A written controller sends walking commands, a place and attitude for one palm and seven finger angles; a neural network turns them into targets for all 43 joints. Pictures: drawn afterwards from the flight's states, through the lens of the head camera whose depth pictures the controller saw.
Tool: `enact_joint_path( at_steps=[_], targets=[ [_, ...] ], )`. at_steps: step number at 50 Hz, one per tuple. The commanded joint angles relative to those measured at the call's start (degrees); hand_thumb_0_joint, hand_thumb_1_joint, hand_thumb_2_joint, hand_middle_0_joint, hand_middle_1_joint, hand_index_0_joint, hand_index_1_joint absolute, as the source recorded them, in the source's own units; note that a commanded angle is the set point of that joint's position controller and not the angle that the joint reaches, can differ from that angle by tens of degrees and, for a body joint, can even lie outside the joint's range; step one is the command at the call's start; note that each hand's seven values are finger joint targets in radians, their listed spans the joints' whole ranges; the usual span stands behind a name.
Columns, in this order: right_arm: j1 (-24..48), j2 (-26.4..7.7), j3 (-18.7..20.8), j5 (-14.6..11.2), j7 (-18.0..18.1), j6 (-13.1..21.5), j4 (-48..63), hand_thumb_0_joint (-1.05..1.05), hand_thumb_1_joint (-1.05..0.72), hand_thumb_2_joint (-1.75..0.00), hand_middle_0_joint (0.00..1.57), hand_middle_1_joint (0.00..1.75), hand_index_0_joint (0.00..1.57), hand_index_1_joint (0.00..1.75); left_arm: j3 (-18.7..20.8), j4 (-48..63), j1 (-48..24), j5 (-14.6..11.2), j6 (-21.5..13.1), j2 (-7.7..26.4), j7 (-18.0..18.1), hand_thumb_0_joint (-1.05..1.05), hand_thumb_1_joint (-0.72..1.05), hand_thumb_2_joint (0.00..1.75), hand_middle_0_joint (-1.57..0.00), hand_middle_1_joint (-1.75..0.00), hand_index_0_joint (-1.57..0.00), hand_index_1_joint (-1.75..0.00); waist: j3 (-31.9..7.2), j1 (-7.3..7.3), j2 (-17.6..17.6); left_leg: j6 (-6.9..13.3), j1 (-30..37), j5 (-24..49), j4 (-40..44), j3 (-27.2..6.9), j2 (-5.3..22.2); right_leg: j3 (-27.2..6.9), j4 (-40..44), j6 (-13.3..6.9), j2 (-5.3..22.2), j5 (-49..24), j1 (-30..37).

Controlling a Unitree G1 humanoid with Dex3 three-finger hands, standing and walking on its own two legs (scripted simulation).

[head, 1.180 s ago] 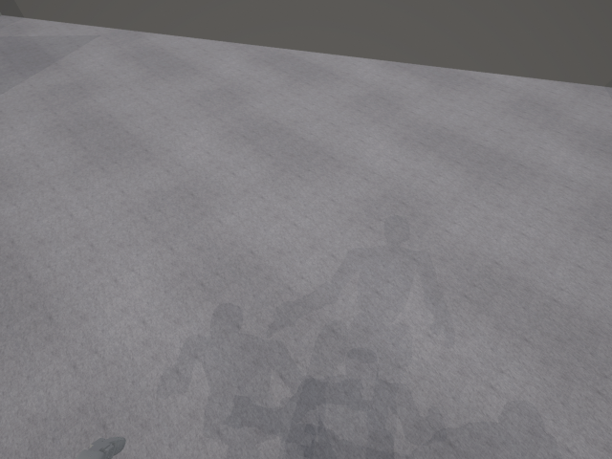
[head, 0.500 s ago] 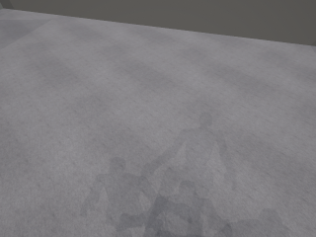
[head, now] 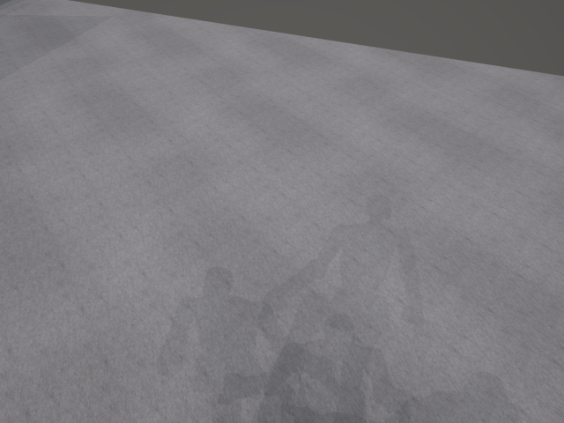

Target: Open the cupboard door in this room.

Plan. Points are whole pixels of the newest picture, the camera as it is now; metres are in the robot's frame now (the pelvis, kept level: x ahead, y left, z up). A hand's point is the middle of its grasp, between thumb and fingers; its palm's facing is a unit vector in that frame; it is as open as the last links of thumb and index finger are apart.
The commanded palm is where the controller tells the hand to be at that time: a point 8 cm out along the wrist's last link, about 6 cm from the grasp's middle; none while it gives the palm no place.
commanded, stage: turn or walk to find it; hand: left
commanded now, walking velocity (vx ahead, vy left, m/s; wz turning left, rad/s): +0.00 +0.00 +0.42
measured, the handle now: out of the picture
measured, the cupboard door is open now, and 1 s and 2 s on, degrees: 0 0 0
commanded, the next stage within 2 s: none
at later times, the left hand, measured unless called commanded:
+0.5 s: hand out of the picture +0.03 +0.24 -0.16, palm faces +0.20 -0.95 -0.25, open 7.4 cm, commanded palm none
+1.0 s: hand out of the picture -0.10 +0.13 -0.15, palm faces +0.47 -0.84 -0.26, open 7.4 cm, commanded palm none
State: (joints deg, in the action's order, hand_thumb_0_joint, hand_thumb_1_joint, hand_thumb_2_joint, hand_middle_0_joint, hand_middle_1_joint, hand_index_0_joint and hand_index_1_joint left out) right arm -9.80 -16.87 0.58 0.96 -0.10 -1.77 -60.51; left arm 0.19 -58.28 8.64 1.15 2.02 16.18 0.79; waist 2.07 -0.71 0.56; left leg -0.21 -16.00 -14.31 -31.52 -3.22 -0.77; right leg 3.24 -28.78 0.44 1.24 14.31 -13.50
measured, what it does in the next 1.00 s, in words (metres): steps on the spot, turning left: right foot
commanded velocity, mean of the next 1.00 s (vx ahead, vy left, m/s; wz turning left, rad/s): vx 0.00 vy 0.00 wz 0.42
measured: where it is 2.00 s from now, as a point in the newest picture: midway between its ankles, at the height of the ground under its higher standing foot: outside the picture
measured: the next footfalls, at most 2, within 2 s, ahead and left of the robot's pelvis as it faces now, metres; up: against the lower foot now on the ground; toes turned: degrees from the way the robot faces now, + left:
right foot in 0.64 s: +0.02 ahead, -0.11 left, +0.00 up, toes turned +16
left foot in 1.18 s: -0.10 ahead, +0.07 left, +0.00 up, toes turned +37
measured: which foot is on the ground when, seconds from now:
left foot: down 0.00-0.64, up 0.66-1.00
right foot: down 0.00-0.12, up 0.14-0.62, down 0.64-1.00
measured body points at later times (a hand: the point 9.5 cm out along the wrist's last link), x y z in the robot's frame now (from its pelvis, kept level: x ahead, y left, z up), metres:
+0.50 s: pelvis -0.02 +0.02 +0.01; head +0.01 +0.03 +0.46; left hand +0.02 +0.29 -0.14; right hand +0.05 -0.22 -0.14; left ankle +0.02 +0.11 -0.74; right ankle -0.02 -0.14 -0.69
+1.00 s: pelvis -0.04 -0.05 +0.01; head +0.00 -0.06 +0.45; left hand -0.12 +0.18 -0.13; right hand +0.11 -0.27 -0.15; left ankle -0.14 +0.09 -0.66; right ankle -0.02 -0.12 -0.74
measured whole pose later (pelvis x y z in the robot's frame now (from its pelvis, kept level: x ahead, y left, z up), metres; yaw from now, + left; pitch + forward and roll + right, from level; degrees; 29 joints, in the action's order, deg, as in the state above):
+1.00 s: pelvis -0.04 -0.05 +0.01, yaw +27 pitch +0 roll +2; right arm -13.0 -14.5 4.5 1.3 -0.2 -5.0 -58.1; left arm 1.5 -54.2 17.8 1.8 0.3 8.9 1.4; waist 2.8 0.4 1.1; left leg -4.5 -24.2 -22.4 -58.9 -1.1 1.8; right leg 10.8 -27.9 -3.2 3.4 17.3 -10.5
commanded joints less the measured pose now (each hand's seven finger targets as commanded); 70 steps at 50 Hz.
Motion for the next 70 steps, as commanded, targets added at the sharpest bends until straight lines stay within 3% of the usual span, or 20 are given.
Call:
enact_joint_path(
  at_steps=[1, 4, 6, 8, 11, 22, 30, 31, 32, 33, 36, 38, 47, 54, 58, 59, 60, 61, 65, 70],
  targets=[
    [-1.8, -5.3, 2.4, -0.2, 0.2, 0.1, 5.0, 0.0, -0.9, -0.9, 0.2, 0.3, 0.2, 0.3, 3.0, 5.3, 1.0, 0.3, -0.9, 11.2, 1.4, 0.0, 0.9, 0.9, -0.2, -0.3, -0.2, -0.3, -2.9, 0.53, -11.4, -0.4, -4.2, -8.4, -10.6, 2.4, 2.1, -11.3, 8.1, -8.7, 18.5, -12.2, 1.4],
    [-5.7, -4.1, 2.6, -0.4, -0.1, 0.7, 4.6, 0.0, -0.9, -0.9, 0.2, 0.3, 0.2, 0.3, 3.2, 6.7, 0.1, 0.1, -0.7, 10.0, 1.4, 0.0, 0.9, 0.9, -0.2, -0.3, -0.2, -0.3, -3.7, -1.33, -6.3, -0.2, 3.6, 3.0, 1.0, 2.8, 4.0, -3.8, -1.5, -4.9, 15.6, -14.5, -2.6],
    [-8.6, -10.3, 4.1, 0.3, 0.1, 1.5, 5.3, 0.0, -0.9, -0.9, 0.2, 0.3, 0.2, 0.3, 2.4, 9.1, -0.2, -0.5, 0.0, 4.1, 0.9, 0.0, 0.9, 0.9, -0.2, -0.3, -0.2, -0.3, -1.9, -2.04, 17.7, 8.6, 6.5, 21.1, 15.5, -23.2, 19.8, 3.6, -22.5, 3.1, 1.2, 18.0, -15.2],
    [-7.5, -8.8, 4.1, 0.1, 1.2, 1.4, 5.2, 0.0, -0.9, -0.9, 0.2, 0.3, 0.2, 0.3, 3.0, 8.1, -1.0, 0.0, 0.8, 5.2, 1.4, 0.0, 0.9, 0.9, -0.2, -0.3, -0.2, -0.3, -0.6, -1.38, 12.0, 9.8, 2.4, 13.8, 17.9, -22.9, 18.2, -5.4, -32.7, 1.9, 2.8, 16.5, -16.0],
    [-5.2, -6.5, 3.9, 0.0, 1.6, 1.9, 6.5, 0.0, -0.9, -0.9, 0.2, 0.3, 0.2, 0.3, 3.5, 6.8, 1.1, 0.1, 0.1, 3.8, 0.5, 0.0, 0.9, 0.9, -0.2, -0.3, -0.2, -0.3, -3.1, 0.02, 4.9, 9.0, 6.1, 13.2, 15.4, -16.7, 13.5, -4.7, -35.4, 2.6, 2.9, 9.1, -17.2],
    [-8.7, -5.0, 5.2, 0.3, 1.7, 1.1, 6.5, 0.0, -0.9, -0.9, 0.2, 0.3, 0.2, 0.3, 3.9, 7.9, -0.7, -0.3, 0.2, 0.9, 0.8, 0.0, 0.9, 0.9, -0.2, -0.3, -0.2, -0.3, -4.7, -2.14, 7.6, 10.8, 9.4, 14.6, 15.0, -21.1, 12.1, -4.3, -22.2, 3.8, 1.1, 12.0, -13.2],
    [-3.0, -5.8, 6.0, 0.4, 0.6, -0.3, 9.4, 0.0, -0.9, -0.9, 0.2, 0.3, 0.2, 0.3, 4.5, 6.9, 9.0, -0.7, -0.2, 1.7, 1.3, 0.0, 0.9, 0.9, -0.2, -0.3, -0.2, -0.3, -3.7, 2.23, 6.4, 5.8, -7.2, -1.6, 14.5, -20.4, 6.3, -2.0, 2.9, 1.3, -1.5, 2.1, 8.8],
    [-3.0, -4.0, 5.9, 0.0, 0.2, -0.5, 9.7, 0.0, -0.9, -0.9, 0.2, 0.3, 0.2, 0.3, 5.0, 6.8, 10.5, -0.2, -0.6, 4.2, 1.6, 0.0, 0.9, 0.9, -0.2, -0.3, -0.2, -0.3, -3.1, 2.82, 1.3, 3.1, -13.4, -6.6, 8.8, -16.5, 2.8, -5.8, 9.5, 0.0, 2.9, 2.3, 14.1],
    [-4.3, -0.2, 5.4, -0.3, 0.2, -0.6, 10.8, 0.0, -0.9, -0.9, 0.2, 0.3, 0.2, 0.3, 6.0, 8.0, 10.6, 0.8, -1.2, 9.1, 1.9, 0.0, 0.9, 0.9, -0.2, -0.3, -0.2, -0.3, -3.0, 2.9, -14.5, -0.7, -23.4, -13.4, -8.3, -6.4, -3.8, -23.5, 17.7, -5.1, 18.0, 14.6, 16.7],
    [-3.0, -2.3, 6.1, 0.6, 0.5, -0.6, 11.2, 0.0, -0.9, -0.9, 0.2, 0.3, 0.2, 0.3, 5.4, 9.9, 6.6, 0.3, -0.9, 10.1, 1.9, 0.0, 0.9, 0.9, -0.2, -0.3, -0.2, -0.3, 1.0, 2.66, -16.6, -1.6, -22.3, -15.3, -21.5, -2.7, -4.8, -27.7, 19.9, -8.2, 25.3, 13.9, 3.7],
    [-6.7, -2.4, 6.3, 0.6, -0.6, -1.8, 7.7, 0.0, -0.9, -0.9, 0.2, 0.3, 0.2, 0.3, 4.3, 12.1, -2.0, -0.2, -1.9, 4.6, 1.9, 0.0, 0.9, 0.9, -0.2, -0.3, -0.2, -0.3, 4.4, -2.61, -9.3, -1.5, -15.2, -6.1, -35.7, -2.7, -1.0, -14.4, 18.8, -5.5, 15.9, 5.6, -8.2],
    [-8.6, -1.2, 5.7, 0.5, -0.7, -1.6, 6.6, 0.0, -0.9, -0.9, 0.2, 0.3, 0.2, 0.3, 3.7, 11.5, 0.0, -0.3, -2.8, 2.8, 1.4, 0.0, 0.9, 0.9, -0.2, -0.3, -0.2, -0.3, 2.9, -2.62, -7.7, -2.6, -16.6, -1.9, -38.5, -0.4, -0.7, -7.0, 14.6, -5.5, 12.8, -5.8, -1.9],
    [1.5, 0.1, 4.1, 0.2, -0.3, -1.5, 8.2, 0.0, -0.9, -0.9, 0.2, 0.3, 0.2, 0.3, 4.2, 6.5, 13.5, 0.5, -2.9, 4.3, 1.5, 0.0, 0.9, 0.9, -0.2, -0.3, -0.2, -0.3, -0.2, 3.27, -9.1, -4.3, -17.3, -9.5, -27.2, 3.0, 2.4, -5.8, 8.3, -9.3, 17.3, -27.5, 11.8],
    [3.2, 1.1, 3.1, -0.7, -0.2, -0.5, 8.4, 0.0, -0.9, -0.9, 0.2, 0.3, 0.2, 0.3, 4.9, 4.9, 13.8, 1.0, -2.3, 6.2, 1.5, 0.0, 0.9, 0.9, -0.2, -0.3, -0.2, -0.3, -3.6, 3.63, -12.5, -2.3, -6.5, -11.9, -10.8, 7.1, 1.6, -3.1, 3.9, -9.2, 18.5, -35.0, 11.1],
    [-2.6, -1.8, 3.7, -0.3, 0.0, 0.8, 7.2, 0.0, -0.9, -0.9, 0.2, 0.3, 0.2, 0.3, 5.0, 4.8, 11.5, 0.0, -1.8, 5.0, 1.1, 0.0, 0.9, 0.9, -0.2, -0.3, -0.2, -0.3, -7.4, -0.45, -5.1, -0.1, 11.3, 8.3, 10.1, 6.0, 4.1, 4.1, -8.2, -2.3, 15.1, -23.5, 2.4],
    [-4.3, -7.2, 5.0, 0.2, 0.2, 1.3, 7.3, 0.0, -0.9, -0.9, 0.2, 0.3, 0.2, 0.3, 4.6, 6.5, 11.5, -0.4, -1.4, 2.1, 0.8, 0.0, 0.9, 0.9, -0.2, -0.3, -0.2, -0.3, -8.4, -1.39, 10.6, 5.4, 20.4, 25.5, 11.7, -10.7, 17.4, 7.3, -19.0, 2.0, 8.1, 2.7, -12.5],
    [-6.5, -9.9, 5.5, -0.3, 0.6, 0.7, 6.7, 0.0, -0.9, -0.9, 0.2, 0.3, 0.2, 0.3, 3.6, 8.0, 9.2, 0.0, -1.0, 0.4, 1.0, 0.0, 0.9, 0.9, -0.2, -0.3, -0.2, -0.3, -7.5, -2.08, 15.1, 11.8, 19.2, 43.3, 10.9, -16.5, 24.6, 3.7, -27.6, 3.5, 5.0, 23.6, -17.9],
    [-6.1, -8.7, 5.3, -0.2, 0.9, 0.5, 6.5, 0.0, -0.9, -0.9, 0.2, 0.3, 0.2, 0.3, 3.7, 8.1, 6.8, 0.2, -0.3, 1.6, 1.2, 0.0, 0.9, 0.9, -0.2, -0.3, -0.2, -0.3, -4.6, -2.26, 9.3, 12.7, 14.8, 40.3, 10.8, -11.6, 24.2, 0.5, -32.4, 3.0, 6.1, 21.2, -16.9],
    [0.8, -5.0, 3.9, -0.1, 1.6, 1.2, 8.5, 0.0, -0.9, -0.9, 0.2, 0.3, 0.2, 0.3, 4.8, 5.4, 7.2, 0.1, 0.3, 2.0, 0.4, 0.0, 0.9, 0.9, -0.2, -0.3, -0.2, -0.3, 0.3, 0.93, 8.0, 8.5, 8.5, 30.5, 12.8, -6.3, 14.5, -1.9, -37.6, 4.1, 5.5, 9.2, -17.2],
    [-1.9, -4.8, 4.3, -0.3, 1.5, 1.6, 8.6, 0.0, -0.9, -0.9, 0.2, 0.3, 0.2, 0.3, 5.0, 5.8, 6.0, 0.2, 0.4, 2.2, 0.2, 0.0, 0.9, 0.9, -0.2, -0.3, -0.2, -0.3, -0.4, 0.51, 6.9, 8.3, 8.6, 25.2, 14.4, -7.3, 12.4, -2.0, -35.1, 5.5, 5.0, 5.2, -16.7]
  ],
)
